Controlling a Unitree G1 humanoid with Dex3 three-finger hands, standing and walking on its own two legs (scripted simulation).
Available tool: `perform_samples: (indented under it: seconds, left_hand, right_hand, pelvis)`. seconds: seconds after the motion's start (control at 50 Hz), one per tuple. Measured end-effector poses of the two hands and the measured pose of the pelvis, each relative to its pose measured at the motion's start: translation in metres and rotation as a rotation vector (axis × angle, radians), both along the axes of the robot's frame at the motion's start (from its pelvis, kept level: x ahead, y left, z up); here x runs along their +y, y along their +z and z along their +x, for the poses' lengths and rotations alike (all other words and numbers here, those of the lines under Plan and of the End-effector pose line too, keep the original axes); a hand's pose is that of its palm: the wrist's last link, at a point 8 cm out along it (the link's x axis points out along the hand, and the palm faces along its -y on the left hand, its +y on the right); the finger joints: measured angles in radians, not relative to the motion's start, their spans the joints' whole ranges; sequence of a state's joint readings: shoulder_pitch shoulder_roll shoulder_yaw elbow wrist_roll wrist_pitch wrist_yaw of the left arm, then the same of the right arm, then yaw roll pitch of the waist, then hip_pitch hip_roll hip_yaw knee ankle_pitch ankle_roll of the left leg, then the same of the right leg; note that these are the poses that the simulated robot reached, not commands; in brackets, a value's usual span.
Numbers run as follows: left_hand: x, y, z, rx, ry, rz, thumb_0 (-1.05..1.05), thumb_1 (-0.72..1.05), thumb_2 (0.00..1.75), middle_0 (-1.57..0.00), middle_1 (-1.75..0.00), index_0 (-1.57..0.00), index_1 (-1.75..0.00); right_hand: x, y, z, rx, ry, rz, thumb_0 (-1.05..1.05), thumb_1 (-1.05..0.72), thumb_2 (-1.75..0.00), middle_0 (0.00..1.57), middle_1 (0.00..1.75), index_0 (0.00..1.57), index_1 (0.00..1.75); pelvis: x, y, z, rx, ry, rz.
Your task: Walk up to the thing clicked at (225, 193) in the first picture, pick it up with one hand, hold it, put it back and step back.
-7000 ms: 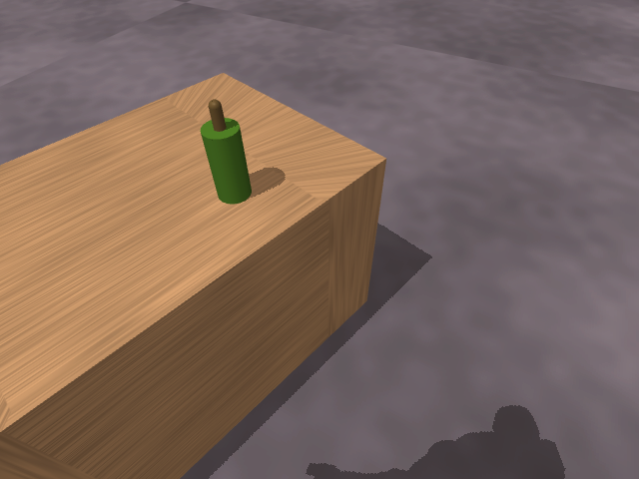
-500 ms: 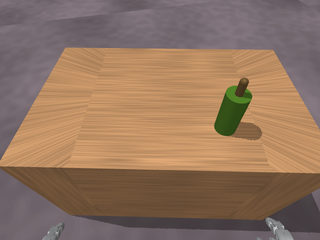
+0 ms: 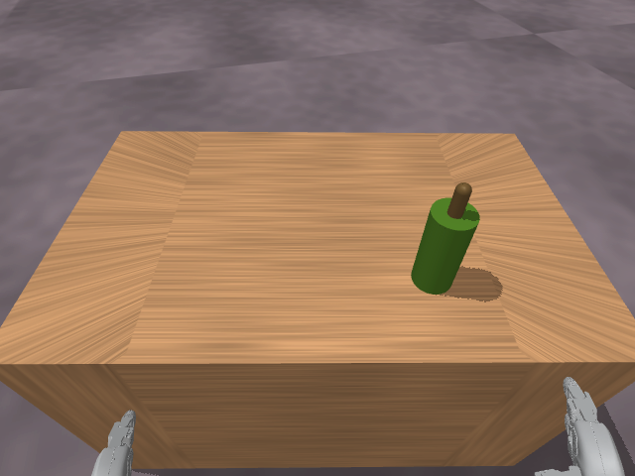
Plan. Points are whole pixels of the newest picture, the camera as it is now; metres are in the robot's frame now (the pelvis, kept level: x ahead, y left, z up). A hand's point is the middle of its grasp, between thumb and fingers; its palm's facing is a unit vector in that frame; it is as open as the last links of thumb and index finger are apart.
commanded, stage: rise first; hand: right
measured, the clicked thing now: (446, 237) +0.51 -0.21 -0.01
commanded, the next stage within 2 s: go down in 0.88 s
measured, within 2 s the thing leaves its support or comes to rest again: neither
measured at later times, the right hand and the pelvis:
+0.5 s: hand (565, 453) +0.17 -0.26 +0.00, palm faces +0.29 +0.89 -0.34, open 17.5 cm; pelvis -0.01 +0.00 +0.00, yaw +0 degrees
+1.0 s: hand (583, 457) +0.16 -0.26 +0.03, palm faces +0.30 +0.88 -0.37, open 17.5 cm; pelvis -0.02 +0.00 +0.00, yaw -1 degrees
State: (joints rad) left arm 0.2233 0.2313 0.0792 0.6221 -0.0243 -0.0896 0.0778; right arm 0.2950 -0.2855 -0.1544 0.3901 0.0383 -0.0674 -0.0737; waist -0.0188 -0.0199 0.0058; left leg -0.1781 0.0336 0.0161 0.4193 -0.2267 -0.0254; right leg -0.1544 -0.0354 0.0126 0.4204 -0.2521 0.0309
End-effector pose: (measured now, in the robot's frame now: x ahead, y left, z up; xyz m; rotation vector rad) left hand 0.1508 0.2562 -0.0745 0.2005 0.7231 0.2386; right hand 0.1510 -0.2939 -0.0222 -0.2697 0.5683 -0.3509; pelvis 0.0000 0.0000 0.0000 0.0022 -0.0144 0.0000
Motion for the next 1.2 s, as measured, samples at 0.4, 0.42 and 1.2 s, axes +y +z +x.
perform_samples:
  seconds: [0.4,0.42,1.2]
  left_hand:
    - [0.004,-0.003,-0.014,0.014,0.004,-0.004,-0.01,-0.54,0.06,-0.06,-0.06,-0.06,-0.06]
    - [0.003,-0.003,-0.014,0.011,0.003,-0.006,-0.01,-0.54,0.06,-0.06,-0.06,-0.06,-0.06]
    - [0.004,-0.004,-0.016,-0.014,-0.01,-0.002,-0.01,-0.54,0.05,-0.05,-0.05,-0.06,-0.06]
  right_hand:
    - [0.0,0.044,-0.013,-0.176,0.036,-0.054,-0.01,0.56,-0.05,0.05,0.06,0.06,0.06]
    - [0.0,0.045,-0.014,-0.183,0.037,-0.054,-0.01,0.56,-0.05,0.05,0.06,0.06,0.06]
    - [-0.011,0.074,-0.02,-0.372,0.048,-0.101,-0.01,0.56,-0.05,0.05,0.06,0.06,0.06]
  pelvis:
    - [0.0,0.001,-0.011,-0.045,-0.006,-0.001]
    - [0.0,0.001,-0.011,-0.046,-0.006,-0.001]
    - [0.001,-0.002,-0.022,-0.039,-0.019,0.001]
